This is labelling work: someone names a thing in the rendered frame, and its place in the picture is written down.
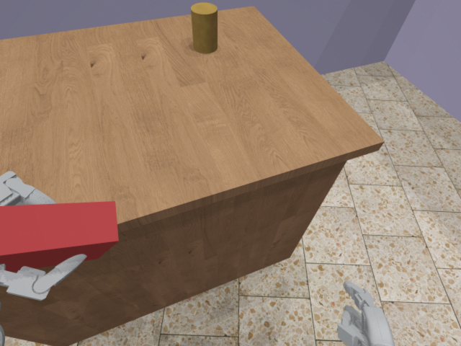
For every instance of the robot right hand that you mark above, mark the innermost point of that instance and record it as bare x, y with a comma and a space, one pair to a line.
368, 328

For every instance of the sponge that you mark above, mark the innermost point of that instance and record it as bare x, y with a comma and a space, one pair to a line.
46, 235

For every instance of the table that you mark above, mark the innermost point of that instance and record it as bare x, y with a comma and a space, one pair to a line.
217, 162

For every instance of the robot left hand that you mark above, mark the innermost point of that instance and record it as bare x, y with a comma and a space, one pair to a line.
30, 282

